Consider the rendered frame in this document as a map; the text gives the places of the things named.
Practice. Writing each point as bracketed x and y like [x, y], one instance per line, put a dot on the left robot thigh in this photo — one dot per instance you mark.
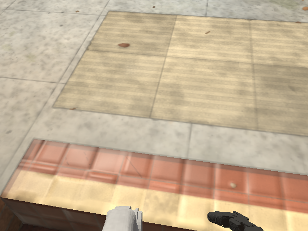
[123, 218]

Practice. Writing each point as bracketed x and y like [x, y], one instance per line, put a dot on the robot right hand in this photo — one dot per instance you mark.
[235, 221]

